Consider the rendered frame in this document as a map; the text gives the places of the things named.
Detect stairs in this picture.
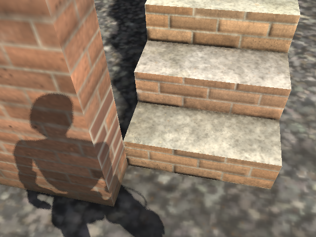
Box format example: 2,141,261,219
123,0,301,190

